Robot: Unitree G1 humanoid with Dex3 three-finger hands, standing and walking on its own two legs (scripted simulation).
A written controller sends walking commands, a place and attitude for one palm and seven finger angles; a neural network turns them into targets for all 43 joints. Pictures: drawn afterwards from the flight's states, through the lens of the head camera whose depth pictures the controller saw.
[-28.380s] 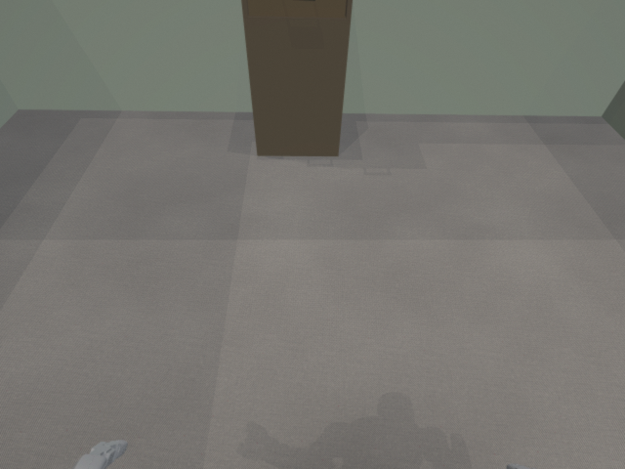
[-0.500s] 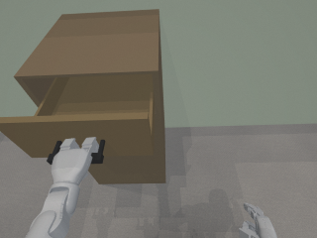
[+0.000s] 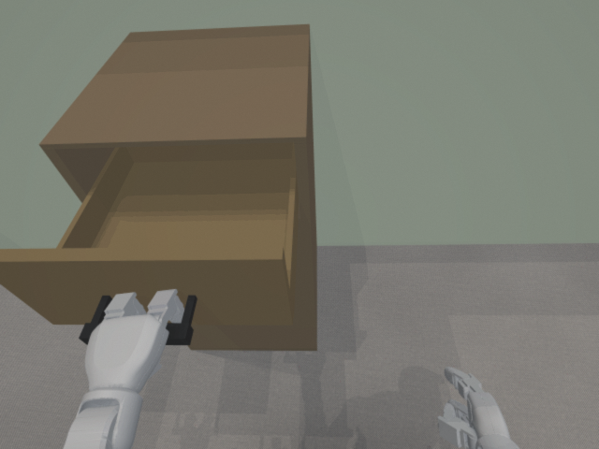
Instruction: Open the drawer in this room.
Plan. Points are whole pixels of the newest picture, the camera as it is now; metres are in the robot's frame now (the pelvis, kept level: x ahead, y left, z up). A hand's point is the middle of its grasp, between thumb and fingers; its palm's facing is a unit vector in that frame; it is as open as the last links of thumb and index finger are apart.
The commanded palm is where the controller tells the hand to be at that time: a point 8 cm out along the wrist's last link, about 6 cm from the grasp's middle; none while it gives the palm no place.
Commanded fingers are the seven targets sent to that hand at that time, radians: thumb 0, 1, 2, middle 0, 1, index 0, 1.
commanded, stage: pull the drawer open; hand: left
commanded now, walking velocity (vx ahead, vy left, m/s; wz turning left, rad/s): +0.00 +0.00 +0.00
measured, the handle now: (142, 318) +0.27 +0.25 +0.03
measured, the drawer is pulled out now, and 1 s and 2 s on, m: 0.23 0.30 0.29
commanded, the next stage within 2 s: open the thumb to release the handle in 0.74 s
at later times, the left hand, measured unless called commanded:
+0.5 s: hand (131, 417) +0.15 +0.23 +0.01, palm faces +0.00 -0.09 -1.00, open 5.4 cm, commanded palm +0.11 +0.24 +0.06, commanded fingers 0.00 0.90 0.90 -0.40 -1.35 -0.40 -1.35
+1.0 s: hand (126, 411) +0.16 +0.24 +0.01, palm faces +0.03 -0.08 -1.00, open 5.7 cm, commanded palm +0.13 +0.24 +0.06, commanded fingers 0.00 0.27 0.63 -0.35 -1.28 -0.35 -1.28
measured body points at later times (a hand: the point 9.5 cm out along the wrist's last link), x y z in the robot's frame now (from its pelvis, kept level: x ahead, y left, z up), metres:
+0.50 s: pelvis -0.01 +0.00 -0.01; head +0.02 -0.04 +0.44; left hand +0.15 +0.23 +0.06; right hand +0.21 -0.21 -0.11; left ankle -0.03 +0.12 -0.72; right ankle +0.00 -0.10 -0.72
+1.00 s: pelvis -0.01 +0.00 -0.01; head +0.03 -0.03 +0.43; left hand +0.15 +0.24 +0.06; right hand +0.20 -0.23 -0.12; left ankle -0.03 +0.12 -0.72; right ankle +0.00 -0.10 -0.72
